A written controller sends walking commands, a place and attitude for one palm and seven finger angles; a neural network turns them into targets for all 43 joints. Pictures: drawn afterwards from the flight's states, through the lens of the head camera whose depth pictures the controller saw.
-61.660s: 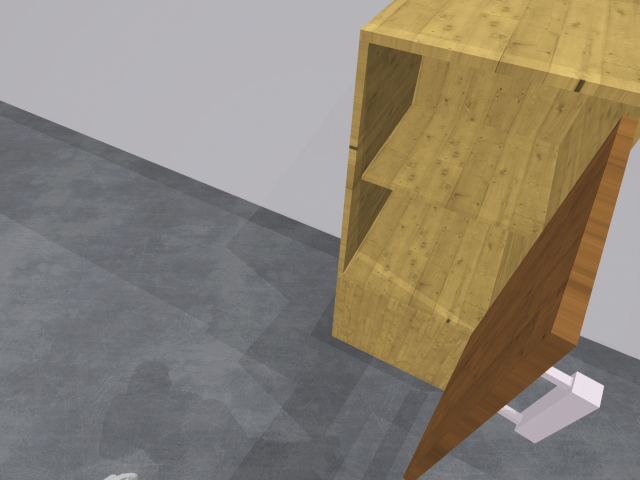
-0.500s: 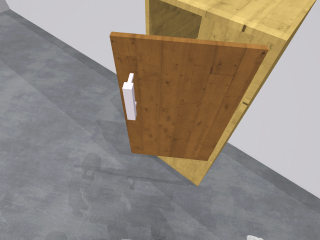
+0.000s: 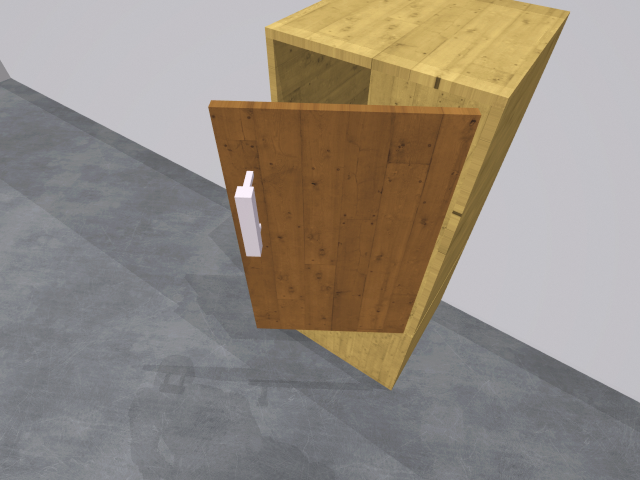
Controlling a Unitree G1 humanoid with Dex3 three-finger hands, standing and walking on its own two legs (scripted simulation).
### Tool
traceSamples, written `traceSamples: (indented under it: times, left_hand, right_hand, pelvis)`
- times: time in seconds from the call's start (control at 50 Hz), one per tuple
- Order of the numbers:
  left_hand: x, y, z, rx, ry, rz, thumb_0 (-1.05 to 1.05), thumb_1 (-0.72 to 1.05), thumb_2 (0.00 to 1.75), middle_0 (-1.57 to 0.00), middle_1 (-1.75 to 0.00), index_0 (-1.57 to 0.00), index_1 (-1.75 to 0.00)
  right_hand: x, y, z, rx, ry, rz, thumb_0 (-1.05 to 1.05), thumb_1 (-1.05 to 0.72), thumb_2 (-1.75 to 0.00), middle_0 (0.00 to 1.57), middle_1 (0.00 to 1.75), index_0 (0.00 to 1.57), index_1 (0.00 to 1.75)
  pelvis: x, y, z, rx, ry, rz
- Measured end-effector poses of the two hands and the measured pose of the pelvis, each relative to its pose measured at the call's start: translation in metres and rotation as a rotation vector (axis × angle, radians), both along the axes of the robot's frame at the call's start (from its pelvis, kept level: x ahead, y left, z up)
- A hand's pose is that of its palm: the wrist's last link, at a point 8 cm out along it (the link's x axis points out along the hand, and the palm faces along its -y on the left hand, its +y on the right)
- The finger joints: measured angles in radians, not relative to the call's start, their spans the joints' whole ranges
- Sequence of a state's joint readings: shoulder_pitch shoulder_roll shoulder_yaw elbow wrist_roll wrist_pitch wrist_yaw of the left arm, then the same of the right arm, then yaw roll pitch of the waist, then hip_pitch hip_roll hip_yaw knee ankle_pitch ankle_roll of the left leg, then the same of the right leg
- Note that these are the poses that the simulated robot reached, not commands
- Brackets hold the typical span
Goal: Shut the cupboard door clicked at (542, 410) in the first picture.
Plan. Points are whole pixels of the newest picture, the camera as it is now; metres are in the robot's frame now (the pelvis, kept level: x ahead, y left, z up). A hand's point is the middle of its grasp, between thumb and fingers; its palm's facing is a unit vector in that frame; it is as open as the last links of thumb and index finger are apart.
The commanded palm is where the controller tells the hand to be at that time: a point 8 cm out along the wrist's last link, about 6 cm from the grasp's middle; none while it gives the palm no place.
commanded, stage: look again from close up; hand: left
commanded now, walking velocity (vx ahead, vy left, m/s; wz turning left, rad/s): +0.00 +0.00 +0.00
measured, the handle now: (251, 214) +0.49 +0.14 +0.04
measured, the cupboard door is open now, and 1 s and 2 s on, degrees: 32 32 32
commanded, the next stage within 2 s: raise the hand and make a fist in 0.58 s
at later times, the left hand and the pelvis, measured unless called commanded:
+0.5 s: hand out of the picture +0.02 +0.19 -0.17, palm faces +0.00 -0.97 -0.24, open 7.4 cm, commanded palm none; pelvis +0.00 +0.01 -0.01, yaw +0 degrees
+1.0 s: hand (188, 447) +0.17 +0.17 -0.03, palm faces +0.00 -1.00 -0.05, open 6.6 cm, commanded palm +0.12 +0.24 -0.05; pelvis -0.02 -0.02 -0.08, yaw +2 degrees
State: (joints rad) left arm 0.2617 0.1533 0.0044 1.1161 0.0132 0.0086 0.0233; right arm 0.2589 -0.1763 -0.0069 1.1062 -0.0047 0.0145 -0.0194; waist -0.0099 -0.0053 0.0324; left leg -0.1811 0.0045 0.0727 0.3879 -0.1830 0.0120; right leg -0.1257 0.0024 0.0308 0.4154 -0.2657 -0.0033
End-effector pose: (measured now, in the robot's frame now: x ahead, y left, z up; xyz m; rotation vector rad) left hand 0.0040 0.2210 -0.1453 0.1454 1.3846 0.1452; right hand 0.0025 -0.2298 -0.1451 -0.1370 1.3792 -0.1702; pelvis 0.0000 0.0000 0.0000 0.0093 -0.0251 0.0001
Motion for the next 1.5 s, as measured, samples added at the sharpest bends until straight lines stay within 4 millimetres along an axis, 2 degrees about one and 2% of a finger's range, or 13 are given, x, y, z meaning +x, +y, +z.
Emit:
traceSamples:
  times: [0.14, 0.3, 0.42, 0.7, 0.74, 0.82, 0.88, 0.96, 1.06, 1.16, 1.24, 1.34, 1.5]
  left_hand:
    - [-0.007, -0.005, -0.004, 0.000, -0.004, -0.019, 0.01, 0.92, 0.89, -0.20, -0.29, -0.20, -0.30]
    - [-0.004, 0.009, -0.001, 0.035, -0.019, -0.032, 0.01, 0.91, 0.89, -0.20, -0.29, -0.20, -0.30]
    - [0.005, 0.016, 0.003, 0.055, -0.033, -0.031, 0.00, 0.91, 0.89, -0.20, -0.29, -0.20, -0.30]
    - [0.033, 0.020, 0.001, 0.059, -0.070, -0.040, 0.00, 0.91, 0.89, -0.20, -0.29, -0.20, -0.30]
    - [0.064, 0.030, 0.019, 0.079, -0.279, 0.056, 0.01, 0.91, 0.89, -0.20, -0.30, -0.21, -0.30]
    - [0.137, 0.027, 0.104, 0.109, -0.878, 0.078, 0.02, 0.91, 0.89, -0.21, -0.31, -0.22, -0.31]
    - [0.166, 0.020, 0.140, 0.060, -1.215, 0.042, 0.01, 0.91, 0.89, -0.24, -0.34, -0.24, -0.34]
    - [0.160, 0.006, 0.133, -0.050, -1.418, -0.138, 0.00, 0.91, 0.89, -0.29, -0.40, -0.29, -0.40]
    - [0.116, 0.010, 0.088, -0.118, -1.301, -0.127, 0.00, 0.90, 0.89, -0.38, -0.49, -0.38, -0.49]
    - [0.094, 0.022, 0.095, -0.024, -1.345, -0.070, 0.02, 0.90, 0.89, -0.47, -0.59, -0.47, -0.59]
    - [0.112, 0.018, 0.111, -0.057, -1.418, -0.147, 0.02, 0.90, 0.90, -0.54, -0.67, -0.54, -0.67]
    - [0.141, 0.016, 0.117, -0.143, -1.349, -0.195, 0.02, 0.90, 0.90, -0.63, -0.76, -0.63, -0.77]
    - [0.144, 0.035, 0.132, -0.088, -1.331, -0.135, 0.02, 0.90, 0.89, -0.77, -0.92, -0.78, -0.93]
  right_hand:
    - [-0.041, 0.000, 0.000, -0.001, 0.090, -0.014, 0.01, -0.92, -0.90, 0.20, 0.30, 0.20, 0.30]
    - [-0.036, 0.018, -0.015, 0.049, 0.047, -0.001, 0.01, -0.91, -0.90, 0.20, 0.30, 0.19, 0.30]
    - [-0.010, 0.026, -0.018, 0.070, 0.002, 0.023, 0.01, -0.92, -0.90, 0.20, 0.30, 0.20, 0.30]
    - [0.054, -0.016, 0.000, -0.039, -0.105, 0.056, 0.01, -0.92, -0.90, 0.20, 0.30, 0.20, 0.30]
    - [0.068, -0.023, 0.008, -0.091, -0.225, 0.062, 0.01, -0.91, -0.90, 0.21, 0.30, 0.20, 0.30]
    - [0.107, -0.031, 0.023, -0.111, -0.542, 0.073, 0.01, -0.91, -0.90, 0.20, 0.30, 0.20, 0.30]
    - [0.139, -0.034, 0.026, -0.088, -0.697, 0.107, 0.01, -0.91, -0.90, 0.20, 0.30, 0.20, 0.30]
    - [0.172, -0.035, 0.025, -0.070, -0.828, 0.171, 0.01, -0.91, -0.90, 0.20, 0.30, 0.20, 0.30]
    - [0.194, -0.032, 0.016, -0.067, -0.914, 0.230, 0.01, -0.91, -0.90, 0.20, 0.30, 0.20, 0.30]
    - [0.190, -0.018, -0.002, -0.057, -0.900, 0.268, 0.01, -0.91, -0.90, 0.20, 0.30, 0.20, 0.30]
    - [0.170, -0.005, -0.018, -0.036, -0.830, 0.264, 0.02, -0.91, -0.90, 0.20, 0.30, 0.20, 0.30]
    - [0.137, 0.002, -0.025, -0.019, -0.739, 0.187, 0.02, -0.91, -0.90, 0.21, 0.30, 0.20, 0.30]
    - [0.111, 0.001, -0.012, -0.061, -0.672, 0.142, 0.02, -0.90, -0.90, 0.21, 0.30, 0.20, 0.30]
  pelvis:
    - [-0.005, -0.001, -0.003, -0.017, 0.007, 0.006]
    - [-0.005, 0.005, -0.010, -0.009, 0.009, 0.013]
    - [0.000, 0.006, -0.009, 0.003, 0.016, 0.005]
    - [0.013, 0.001, -0.007, -0.001, 0.014, -0.004]
    - [0.010, -0.001, -0.012, -0.002, 0.006, 0.006]
    - [0.008, -0.005, -0.023, 0.024, 0.025, 0.048]
    - [0.002, -0.010, -0.038, 0.024, 0.094, 0.050]
    - [-0.014, -0.021, -0.065, 0.024, 0.186, 0.035]
    - [-0.029, -0.028, -0.093, 0.009, 0.226, 0.043]
    - [-0.037, -0.028, -0.105, -0.027, 0.229, 0.060]
    - [-0.042, -0.025, -0.105, -0.047, 0.226, 0.067]
    - [-0.041, -0.018, -0.095, -0.045, 0.226, 0.055]
    - [-0.032, -0.001, -0.079, -0.041, 0.221, 0.039]
